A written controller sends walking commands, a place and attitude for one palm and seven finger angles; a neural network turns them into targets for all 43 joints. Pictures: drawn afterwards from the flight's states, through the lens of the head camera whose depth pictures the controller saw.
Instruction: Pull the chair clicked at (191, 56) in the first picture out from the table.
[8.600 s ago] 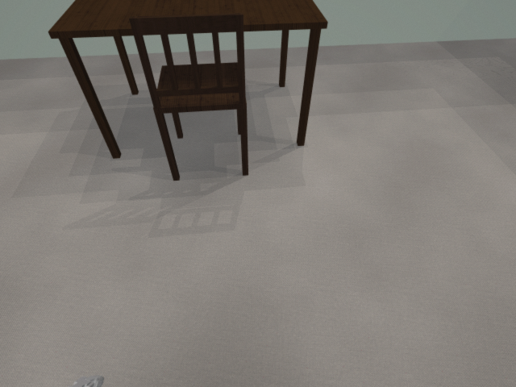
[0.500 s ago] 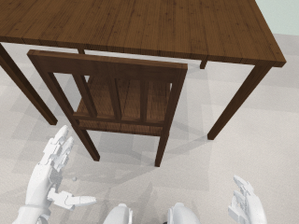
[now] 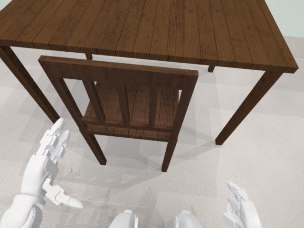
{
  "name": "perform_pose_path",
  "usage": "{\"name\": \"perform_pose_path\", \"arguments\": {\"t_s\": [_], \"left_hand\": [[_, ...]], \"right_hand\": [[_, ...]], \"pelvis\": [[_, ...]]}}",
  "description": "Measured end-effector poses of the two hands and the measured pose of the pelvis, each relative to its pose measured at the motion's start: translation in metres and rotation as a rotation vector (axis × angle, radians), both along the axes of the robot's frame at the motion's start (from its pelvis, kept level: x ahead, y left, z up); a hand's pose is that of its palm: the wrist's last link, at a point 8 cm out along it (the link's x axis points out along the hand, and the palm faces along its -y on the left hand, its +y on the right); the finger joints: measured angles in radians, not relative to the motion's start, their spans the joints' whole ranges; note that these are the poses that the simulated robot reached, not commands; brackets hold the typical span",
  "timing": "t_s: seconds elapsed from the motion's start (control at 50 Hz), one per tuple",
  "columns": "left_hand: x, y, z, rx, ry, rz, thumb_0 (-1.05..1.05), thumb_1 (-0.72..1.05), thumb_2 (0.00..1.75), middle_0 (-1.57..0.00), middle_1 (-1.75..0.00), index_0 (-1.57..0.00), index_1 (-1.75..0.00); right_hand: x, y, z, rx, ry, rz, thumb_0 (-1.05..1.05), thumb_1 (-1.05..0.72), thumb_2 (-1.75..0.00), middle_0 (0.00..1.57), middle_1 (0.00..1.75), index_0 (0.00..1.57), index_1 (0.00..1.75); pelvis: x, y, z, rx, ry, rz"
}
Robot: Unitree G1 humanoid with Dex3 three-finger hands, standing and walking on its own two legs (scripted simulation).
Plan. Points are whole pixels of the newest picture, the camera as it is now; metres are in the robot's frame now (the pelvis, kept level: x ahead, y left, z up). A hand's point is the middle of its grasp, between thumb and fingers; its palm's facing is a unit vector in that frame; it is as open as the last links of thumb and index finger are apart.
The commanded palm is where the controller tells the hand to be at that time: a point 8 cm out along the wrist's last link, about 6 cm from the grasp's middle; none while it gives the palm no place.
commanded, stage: raise the hand toward the chair's back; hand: left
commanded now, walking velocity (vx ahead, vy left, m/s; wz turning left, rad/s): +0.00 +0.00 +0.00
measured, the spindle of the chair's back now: (124, 105) +0.49 +0.12 -0.04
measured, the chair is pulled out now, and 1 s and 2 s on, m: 0.00 0.00 0.00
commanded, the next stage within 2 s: aim the fingers beside a spindle in 0.46 s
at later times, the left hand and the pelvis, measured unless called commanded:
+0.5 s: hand (72, 172) +0.24 +0.20 +0.04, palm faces -0.04 -1.00 -0.06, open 16.9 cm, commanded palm +0.22 +0.25 +0.04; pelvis +0.00 -0.01 +0.00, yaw +0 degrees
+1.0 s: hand (93, 161) +0.27 +0.16 +0.03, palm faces -0.07 -1.00 -0.04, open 16.9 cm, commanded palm +0.25 +0.22 +0.03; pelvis -0.01 -0.01 -0.01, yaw +0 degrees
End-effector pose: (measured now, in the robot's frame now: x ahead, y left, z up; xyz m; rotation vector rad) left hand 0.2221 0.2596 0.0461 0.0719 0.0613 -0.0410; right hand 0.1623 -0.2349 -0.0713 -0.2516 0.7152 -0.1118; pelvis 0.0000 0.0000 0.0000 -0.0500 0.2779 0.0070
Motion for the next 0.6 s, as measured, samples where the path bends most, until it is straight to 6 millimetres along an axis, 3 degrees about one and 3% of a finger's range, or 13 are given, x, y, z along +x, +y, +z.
{"name": "perform_pose_path", "arguments": {"t_s": [0.2, 0.6], "left_hand": [[0.003, -0.002, -0.001, -0.012, 0.003, -0.006, -0.01, -0.49, 0.30, -0.06, -0.08, -0.06, -0.08], [-0.005, -0.009, -0.001, -0.014, -0.008, 0.007, -0.01, -0.49, 0.30, -0.06, -0.08, -0.06, -0.08]], "right_hand": [[-0.013, -0.014, 0.004, -0.023, 0.013, -0.033, 0.01, -0.91, -0.90, 0.21, 0.30, 0.20, 0.30], [0.000, -0.007, 0.003, 0.009, -0.026, 0.005, 0.01, -0.91, -0.90, 0.21, 0.30, 0.20, 0.30]], "pelvis": [[0.000, 0.001, 0.003, 0.005, 0.000, -0.008], [-0.004, -0.007, 0.001, 0.007, -0.006, 0.000]]}}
